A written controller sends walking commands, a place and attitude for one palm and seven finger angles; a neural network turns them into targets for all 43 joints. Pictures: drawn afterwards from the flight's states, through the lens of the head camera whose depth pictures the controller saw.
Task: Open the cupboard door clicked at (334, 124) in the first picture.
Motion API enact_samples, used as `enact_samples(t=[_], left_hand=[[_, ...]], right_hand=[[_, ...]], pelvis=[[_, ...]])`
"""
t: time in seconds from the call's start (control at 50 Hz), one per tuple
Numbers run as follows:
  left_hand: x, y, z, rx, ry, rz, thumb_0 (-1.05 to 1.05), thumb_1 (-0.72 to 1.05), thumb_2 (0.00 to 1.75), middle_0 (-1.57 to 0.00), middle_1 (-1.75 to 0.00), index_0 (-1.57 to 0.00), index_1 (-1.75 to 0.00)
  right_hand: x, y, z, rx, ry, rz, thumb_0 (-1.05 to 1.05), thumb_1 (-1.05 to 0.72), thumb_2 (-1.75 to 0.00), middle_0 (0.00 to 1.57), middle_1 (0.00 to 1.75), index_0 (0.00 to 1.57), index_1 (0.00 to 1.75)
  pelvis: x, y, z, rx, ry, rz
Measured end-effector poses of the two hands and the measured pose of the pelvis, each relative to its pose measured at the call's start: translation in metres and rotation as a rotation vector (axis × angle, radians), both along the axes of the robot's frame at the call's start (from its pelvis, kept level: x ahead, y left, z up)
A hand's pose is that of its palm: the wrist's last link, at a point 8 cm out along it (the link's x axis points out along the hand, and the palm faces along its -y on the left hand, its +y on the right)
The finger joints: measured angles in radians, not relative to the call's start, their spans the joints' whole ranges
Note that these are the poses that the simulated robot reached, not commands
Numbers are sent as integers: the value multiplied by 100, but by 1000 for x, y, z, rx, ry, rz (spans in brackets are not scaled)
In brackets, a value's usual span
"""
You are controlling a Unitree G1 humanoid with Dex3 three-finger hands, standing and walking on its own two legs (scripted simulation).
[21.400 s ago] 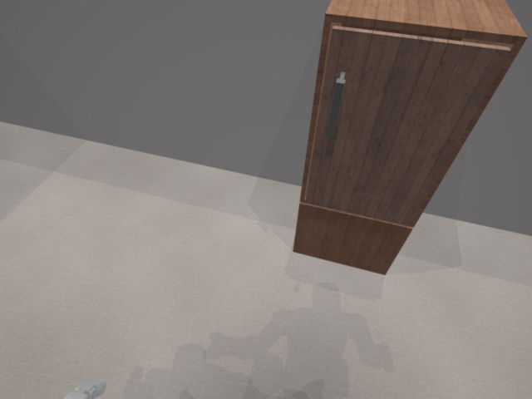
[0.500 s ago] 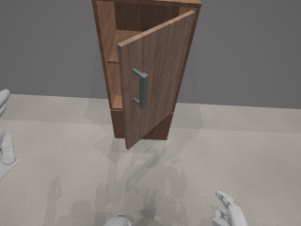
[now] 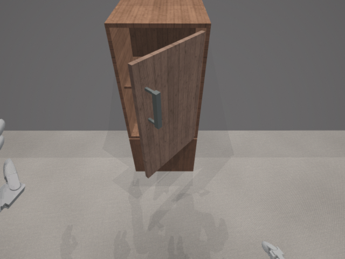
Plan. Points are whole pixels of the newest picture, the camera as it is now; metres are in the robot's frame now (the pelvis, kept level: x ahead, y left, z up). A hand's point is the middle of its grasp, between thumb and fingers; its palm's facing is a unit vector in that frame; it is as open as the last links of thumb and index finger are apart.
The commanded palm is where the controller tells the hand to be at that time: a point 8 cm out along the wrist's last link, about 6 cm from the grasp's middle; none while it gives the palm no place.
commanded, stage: stop stepping back and stand still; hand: left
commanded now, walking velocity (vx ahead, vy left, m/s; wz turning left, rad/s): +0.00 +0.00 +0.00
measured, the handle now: (153, 108) +0.59 +0.11 +0.02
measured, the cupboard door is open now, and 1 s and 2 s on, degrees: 48 48 48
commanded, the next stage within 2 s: let the arm hang, fingers relaxed in 0.04 s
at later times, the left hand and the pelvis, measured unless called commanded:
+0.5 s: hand out of the picture -0.03 +0.20 -0.18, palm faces +0.03 -0.99 -0.16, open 7.2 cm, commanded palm none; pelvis -0.04 +0.02 +0.00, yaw +2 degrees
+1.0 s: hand out of the picture -0.05 +0.20 -0.18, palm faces +0.08 -0.98 -0.20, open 7.4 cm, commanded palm none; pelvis -0.04 +0.03 +0.00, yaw +2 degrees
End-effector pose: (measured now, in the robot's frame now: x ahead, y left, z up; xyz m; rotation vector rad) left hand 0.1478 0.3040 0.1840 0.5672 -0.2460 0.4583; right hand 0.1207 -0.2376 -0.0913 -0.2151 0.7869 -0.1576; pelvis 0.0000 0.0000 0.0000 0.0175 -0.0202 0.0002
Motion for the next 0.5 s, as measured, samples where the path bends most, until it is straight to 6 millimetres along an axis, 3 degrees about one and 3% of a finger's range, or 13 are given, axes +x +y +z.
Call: enact_samples(t=[0.16,0.2,0.26,0.32,0.38,0.44,0.5], left_hand=[[1,3,-19,-47,49,-40,1,89,89,-21,-30,-21,-30],[11,9,-59,-82,231,-64,0,89,90,-20,-30,-20,-30],[9,14,-148,-216,608,-35,0,90,90,-20,-30,-20,-30],[-25,0,-232,-362,945,4,0,90,90,-20,-30,-20,-30],[-76,-26,-292,-501,1206,29,1,91,89,-20,-30,-20,-30],[-132,-54,-327,-627,1402,50,1,91,89,-20,-30,-20,-30],[-181,-57,-338,-701,1511,146,1,96,89,-20,-30,-20,-30]], right_hand=[[17,4,12,-26,-60,37,2,-91,-89,20,30,20,30],[21,4,3,-11,-35,80,2,-91,-89,20,30,20,30],[18,3,-13,-2,31,97,1,-91,-89,20,30,20,30],[1,2,-21,1,102,82,1,-91,-89,20,30,20,30],[-31,2,-27,-11,212,56,1,-91,-89,20,30,20,30],[-72,5,-33,-23,355,28,1,-91,-89,20,30,20,30],[-115,12,-38,-20,503,5,1,-91,-89,20,30,19,30]], pelvis=[[-10,10,-2,-20,-8,4],[-17,15,-5,-18,6,15],[-27,20,-9,-14,11,24],[-34,21,-10,-11,3,26],[-39,21,-10,-13,-8,29],[-41,22,-7,-18,-12,30],[-41,21,-4,-23,-9,36]])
